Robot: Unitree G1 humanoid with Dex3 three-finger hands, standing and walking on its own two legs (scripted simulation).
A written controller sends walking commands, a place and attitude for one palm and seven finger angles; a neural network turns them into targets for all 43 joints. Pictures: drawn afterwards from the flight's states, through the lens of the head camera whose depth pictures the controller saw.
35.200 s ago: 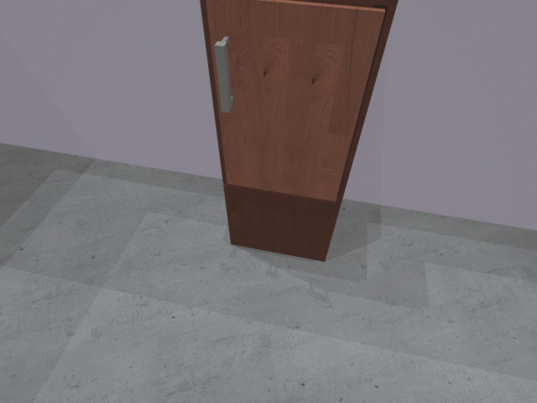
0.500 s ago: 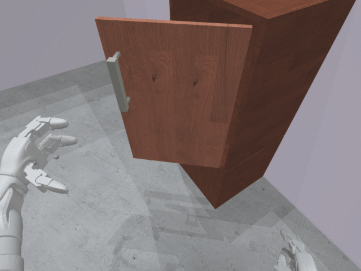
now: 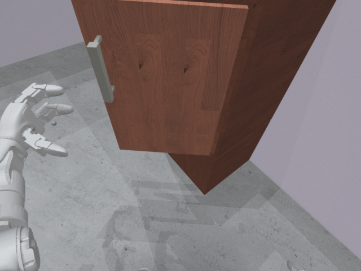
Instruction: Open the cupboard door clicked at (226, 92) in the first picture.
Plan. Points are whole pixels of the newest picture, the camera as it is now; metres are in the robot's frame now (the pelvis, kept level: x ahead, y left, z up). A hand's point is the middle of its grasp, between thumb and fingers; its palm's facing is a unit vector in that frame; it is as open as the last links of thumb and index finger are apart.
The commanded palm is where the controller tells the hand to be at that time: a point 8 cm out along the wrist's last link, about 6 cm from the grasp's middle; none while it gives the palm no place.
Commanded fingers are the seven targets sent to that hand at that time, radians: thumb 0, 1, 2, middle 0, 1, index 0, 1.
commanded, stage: move the hooked fingers beside the handle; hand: left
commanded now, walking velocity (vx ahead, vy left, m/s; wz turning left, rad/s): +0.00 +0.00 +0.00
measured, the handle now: (104, 70) +0.59 +0.22 +0.10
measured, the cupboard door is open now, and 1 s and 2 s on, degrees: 48 48 48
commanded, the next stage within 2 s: none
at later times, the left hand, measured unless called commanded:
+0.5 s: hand (66, 99) +0.45 +0.27 +0.12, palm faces -0.04 -1.00 +0.00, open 14.0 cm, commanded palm +0.44 +0.32 +0.11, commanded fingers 0.00 -0.50 0.30 -0.30 -1.20 -0.30 -1.20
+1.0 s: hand (73, 77) +0.54 +0.28 +0.12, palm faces -0.03 -1.00 +0.00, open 14.0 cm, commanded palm +0.53 +0.32 +0.11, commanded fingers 0.00 -0.50 0.30 -0.30 -1.20 -0.30 -1.20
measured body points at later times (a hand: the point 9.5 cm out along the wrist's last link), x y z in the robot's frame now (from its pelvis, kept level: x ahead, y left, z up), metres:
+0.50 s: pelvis +0.00 +0.00 -0.01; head +0.08 +0.02 +0.44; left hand +0.45 +0.32 +0.13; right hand +0.05 -0.27 -0.11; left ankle +0.03 +0.11 -0.71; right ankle +0.00 -0.12 -0.71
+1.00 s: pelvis +0.01 +0.00 -0.02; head +0.15 +0.03 +0.40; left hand +0.53 +0.33 +0.12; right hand -0.04 -0.27 -0.11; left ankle +0.03 +0.11 -0.71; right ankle +0.00 -0.12 -0.71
